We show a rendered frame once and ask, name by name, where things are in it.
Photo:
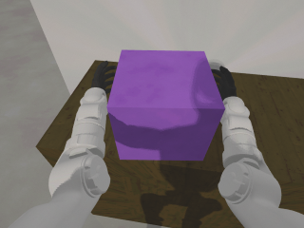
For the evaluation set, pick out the left robot forearm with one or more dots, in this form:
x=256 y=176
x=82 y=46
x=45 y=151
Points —
x=88 y=131

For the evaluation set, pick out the right robot forearm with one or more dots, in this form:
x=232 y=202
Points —
x=238 y=136

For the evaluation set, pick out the right robot hand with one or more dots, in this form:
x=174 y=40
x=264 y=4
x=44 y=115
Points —
x=226 y=86

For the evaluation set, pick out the pedestal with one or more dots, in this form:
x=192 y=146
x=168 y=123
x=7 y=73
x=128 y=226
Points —
x=185 y=194

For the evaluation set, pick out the robot right upper arm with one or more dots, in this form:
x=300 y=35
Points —
x=254 y=197

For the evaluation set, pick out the carton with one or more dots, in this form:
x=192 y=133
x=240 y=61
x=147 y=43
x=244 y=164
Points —
x=164 y=105

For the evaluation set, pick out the robot left upper arm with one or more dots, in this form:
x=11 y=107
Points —
x=75 y=186

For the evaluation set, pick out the left robot hand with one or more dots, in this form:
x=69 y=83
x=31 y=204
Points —
x=100 y=76

